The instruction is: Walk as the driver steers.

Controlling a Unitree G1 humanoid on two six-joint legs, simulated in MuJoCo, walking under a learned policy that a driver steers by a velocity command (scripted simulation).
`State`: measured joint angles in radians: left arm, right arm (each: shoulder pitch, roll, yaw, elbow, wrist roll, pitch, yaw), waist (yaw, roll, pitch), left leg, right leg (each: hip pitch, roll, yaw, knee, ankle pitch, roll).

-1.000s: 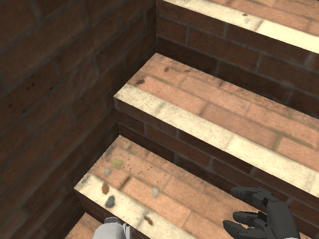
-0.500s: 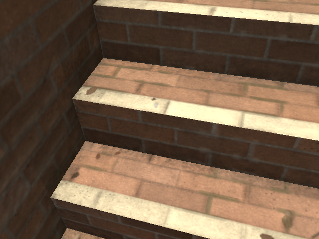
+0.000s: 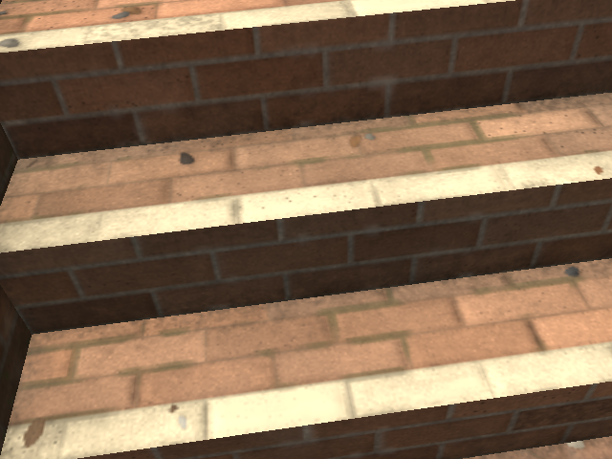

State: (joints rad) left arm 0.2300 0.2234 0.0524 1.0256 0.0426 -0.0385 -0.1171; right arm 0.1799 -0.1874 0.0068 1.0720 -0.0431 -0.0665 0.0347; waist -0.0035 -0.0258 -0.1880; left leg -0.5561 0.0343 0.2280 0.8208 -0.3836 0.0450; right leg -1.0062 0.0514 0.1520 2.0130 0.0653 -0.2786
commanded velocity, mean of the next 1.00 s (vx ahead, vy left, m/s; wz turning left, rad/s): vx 0.50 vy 0.00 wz -0.05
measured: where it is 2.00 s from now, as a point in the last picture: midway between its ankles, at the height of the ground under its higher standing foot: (347, 11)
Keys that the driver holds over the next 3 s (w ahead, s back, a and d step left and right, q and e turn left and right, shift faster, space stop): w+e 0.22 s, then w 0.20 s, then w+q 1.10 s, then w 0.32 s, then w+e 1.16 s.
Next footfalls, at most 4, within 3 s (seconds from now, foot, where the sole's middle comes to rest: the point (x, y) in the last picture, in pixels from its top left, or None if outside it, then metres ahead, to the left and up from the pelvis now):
0.34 right None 0.31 -0.15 -0.53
0.80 left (322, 366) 0.55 0.02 -0.33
1.26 right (439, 153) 0.84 -0.20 -0.13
1.82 left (254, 2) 1.03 0.11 0.07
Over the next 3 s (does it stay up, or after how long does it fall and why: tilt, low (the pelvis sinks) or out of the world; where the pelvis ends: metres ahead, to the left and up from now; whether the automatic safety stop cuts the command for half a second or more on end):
stays up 1.44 0.06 1.18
